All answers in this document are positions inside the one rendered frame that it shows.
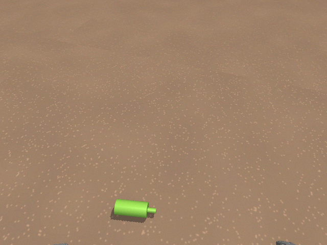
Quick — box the bottle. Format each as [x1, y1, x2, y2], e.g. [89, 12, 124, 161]
[114, 199, 156, 218]

